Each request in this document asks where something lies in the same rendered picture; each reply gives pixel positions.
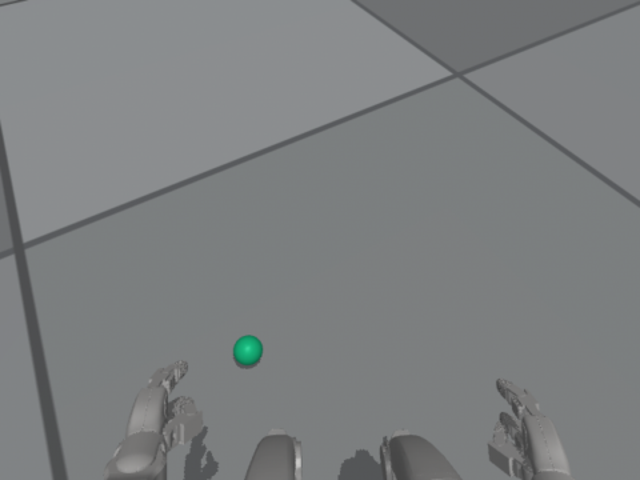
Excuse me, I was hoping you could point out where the left robot arm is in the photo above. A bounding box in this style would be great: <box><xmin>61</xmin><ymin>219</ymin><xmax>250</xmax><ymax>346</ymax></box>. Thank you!
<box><xmin>104</xmin><ymin>431</ymin><xmax>167</xmax><ymax>480</ymax></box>

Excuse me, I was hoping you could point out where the right robot hand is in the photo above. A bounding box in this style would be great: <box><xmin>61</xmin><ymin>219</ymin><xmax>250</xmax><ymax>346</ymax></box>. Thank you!
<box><xmin>488</xmin><ymin>378</ymin><xmax>572</xmax><ymax>480</ymax></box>

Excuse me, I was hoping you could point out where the ball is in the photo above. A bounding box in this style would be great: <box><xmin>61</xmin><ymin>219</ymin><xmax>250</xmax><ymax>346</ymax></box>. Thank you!
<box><xmin>233</xmin><ymin>335</ymin><xmax>263</xmax><ymax>365</ymax></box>

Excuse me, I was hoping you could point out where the left robot hand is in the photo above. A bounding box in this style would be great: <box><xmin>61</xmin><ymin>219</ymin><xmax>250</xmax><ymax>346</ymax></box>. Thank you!
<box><xmin>125</xmin><ymin>361</ymin><xmax>203</xmax><ymax>452</ymax></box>

